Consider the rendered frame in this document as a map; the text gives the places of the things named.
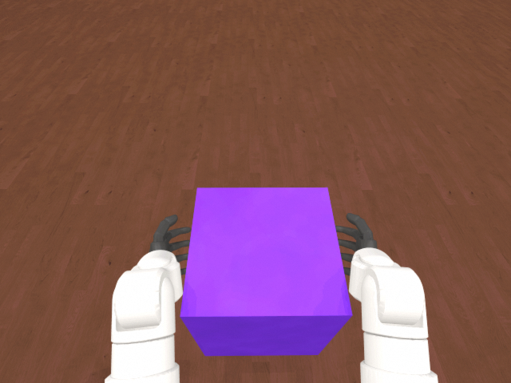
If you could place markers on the robot left forearm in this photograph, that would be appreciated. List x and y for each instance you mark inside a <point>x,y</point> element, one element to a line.
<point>143,321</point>

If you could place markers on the left robot hand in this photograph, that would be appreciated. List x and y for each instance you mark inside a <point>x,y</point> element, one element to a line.
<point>162,237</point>

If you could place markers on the robot right forearm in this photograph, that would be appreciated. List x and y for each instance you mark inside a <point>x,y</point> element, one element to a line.
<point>393,318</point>

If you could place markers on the carton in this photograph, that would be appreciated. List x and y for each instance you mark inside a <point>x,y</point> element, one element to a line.
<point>264,274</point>

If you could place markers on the right robot hand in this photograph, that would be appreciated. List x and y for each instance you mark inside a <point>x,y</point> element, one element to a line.
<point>363,237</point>

